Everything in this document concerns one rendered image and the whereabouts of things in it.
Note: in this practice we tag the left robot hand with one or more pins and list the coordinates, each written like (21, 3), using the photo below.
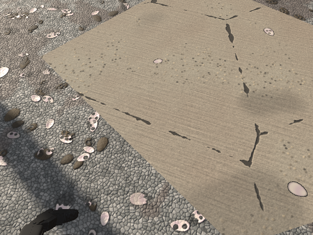
(48, 220)

